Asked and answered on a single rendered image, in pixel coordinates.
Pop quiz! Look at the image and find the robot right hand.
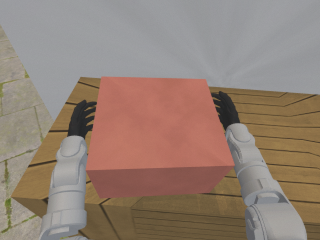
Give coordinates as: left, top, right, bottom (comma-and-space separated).
211, 91, 240, 131

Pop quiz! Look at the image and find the carton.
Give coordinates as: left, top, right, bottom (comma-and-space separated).
85, 76, 235, 199

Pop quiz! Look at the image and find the right robot upper arm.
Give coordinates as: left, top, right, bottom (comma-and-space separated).
244, 202, 306, 240

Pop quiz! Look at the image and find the robot left hand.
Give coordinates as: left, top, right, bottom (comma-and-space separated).
67, 100, 97, 140

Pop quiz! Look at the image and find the pedestal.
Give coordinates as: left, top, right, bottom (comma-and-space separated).
10, 77, 320, 240

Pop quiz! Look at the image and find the right robot forearm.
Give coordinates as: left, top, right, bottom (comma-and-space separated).
225, 123, 307, 240

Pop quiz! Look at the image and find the left robot forearm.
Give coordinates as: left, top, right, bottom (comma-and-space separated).
38, 135, 88, 240

